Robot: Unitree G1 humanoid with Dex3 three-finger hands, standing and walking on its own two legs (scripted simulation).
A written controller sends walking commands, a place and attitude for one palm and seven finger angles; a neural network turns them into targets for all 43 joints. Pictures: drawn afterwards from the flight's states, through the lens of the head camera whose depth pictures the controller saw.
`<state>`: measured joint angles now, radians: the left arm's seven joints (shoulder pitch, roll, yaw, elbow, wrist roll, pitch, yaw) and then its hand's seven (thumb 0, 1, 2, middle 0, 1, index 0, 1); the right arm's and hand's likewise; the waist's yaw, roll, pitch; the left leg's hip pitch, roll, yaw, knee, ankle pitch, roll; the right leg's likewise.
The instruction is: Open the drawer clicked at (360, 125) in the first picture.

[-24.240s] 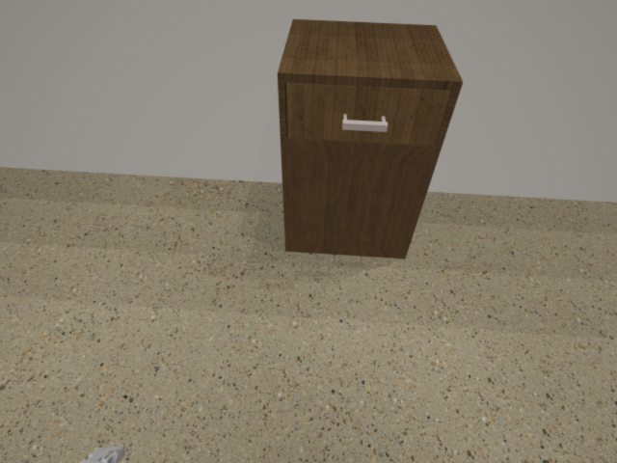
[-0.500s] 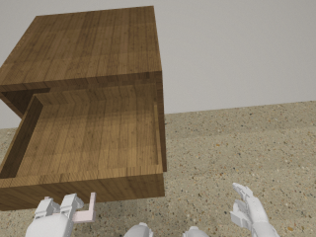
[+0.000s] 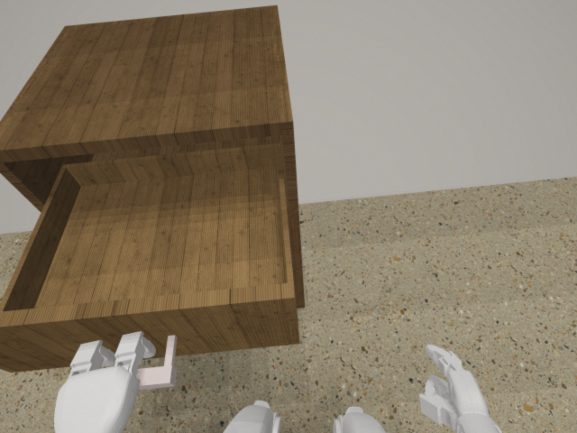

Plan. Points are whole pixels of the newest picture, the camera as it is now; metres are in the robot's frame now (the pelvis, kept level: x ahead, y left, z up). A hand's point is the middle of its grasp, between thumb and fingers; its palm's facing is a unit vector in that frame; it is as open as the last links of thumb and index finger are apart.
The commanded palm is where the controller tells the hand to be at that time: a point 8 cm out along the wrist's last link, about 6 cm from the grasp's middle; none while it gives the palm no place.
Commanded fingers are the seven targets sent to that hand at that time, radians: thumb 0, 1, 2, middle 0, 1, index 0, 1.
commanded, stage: lift the hand off the handle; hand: left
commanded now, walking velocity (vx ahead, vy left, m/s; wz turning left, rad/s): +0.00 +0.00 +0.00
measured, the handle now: (127, 364) +0.21 +0.25 -0.01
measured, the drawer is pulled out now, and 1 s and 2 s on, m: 0.29 0.29 0.29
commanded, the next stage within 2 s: none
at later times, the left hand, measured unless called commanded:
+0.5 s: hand (103, 400) +0.16 +0.25 +0.00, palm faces -0.05 -0.11 -0.99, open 13.5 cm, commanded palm +0.14 +0.25 +0.07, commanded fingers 0.00 -0.50 0.30 -0.30 -1.20 -0.30 -1.20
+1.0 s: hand (87, 393) +0.16 +0.25 +0.04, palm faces -0.01 -0.12 -0.99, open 13.7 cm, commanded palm +0.14 +0.25 +0.10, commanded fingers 0.00 -0.50 0.30 -0.30 -1.20 -0.30 -1.20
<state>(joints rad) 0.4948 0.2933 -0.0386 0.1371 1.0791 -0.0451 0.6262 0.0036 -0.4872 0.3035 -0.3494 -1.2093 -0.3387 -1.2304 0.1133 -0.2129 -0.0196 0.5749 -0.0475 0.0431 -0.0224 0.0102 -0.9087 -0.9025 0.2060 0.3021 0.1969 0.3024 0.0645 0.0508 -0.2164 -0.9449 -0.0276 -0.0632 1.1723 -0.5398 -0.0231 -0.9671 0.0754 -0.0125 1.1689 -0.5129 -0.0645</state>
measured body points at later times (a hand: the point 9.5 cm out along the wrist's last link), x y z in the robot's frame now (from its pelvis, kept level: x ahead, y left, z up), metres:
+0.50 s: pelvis +0.02 +0.01 +0.03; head +0.06 -0.01 +0.48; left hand +0.16 +0.25 +0.06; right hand +0.23 -0.21 -0.06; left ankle +0.02 +0.14 -0.64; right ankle +0.03 -0.08 -0.64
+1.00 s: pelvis +0.03 +0.02 +0.04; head +0.05 -0.01 +0.49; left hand +0.15 +0.25 +0.10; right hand +0.25 -0.19 -0.04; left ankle +0.02 +0.14 -0.64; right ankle +0.03 -0.08 -0.64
